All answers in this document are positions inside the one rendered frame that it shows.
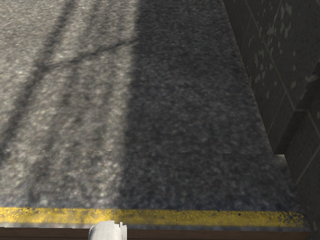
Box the left robot thigh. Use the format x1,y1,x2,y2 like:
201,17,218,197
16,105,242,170
88,220,127,240

